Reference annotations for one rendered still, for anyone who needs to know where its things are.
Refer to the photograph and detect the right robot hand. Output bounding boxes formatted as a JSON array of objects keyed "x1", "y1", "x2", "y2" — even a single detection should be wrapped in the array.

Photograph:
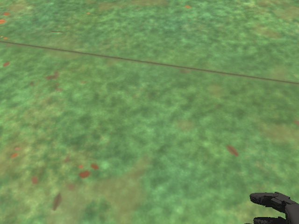
[{"x1": 245, "y1": 191, "x2": 299, "y2": 224}]

